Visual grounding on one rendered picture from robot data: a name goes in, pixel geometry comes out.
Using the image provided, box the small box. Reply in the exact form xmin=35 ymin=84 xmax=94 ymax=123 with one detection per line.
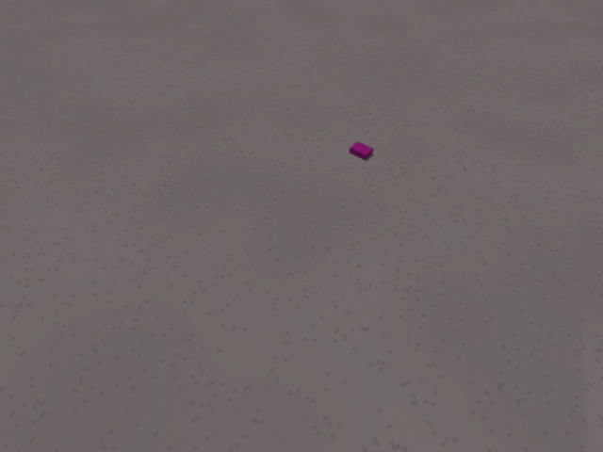
xmin=350 ymin=141 xmax=373 ymax=160

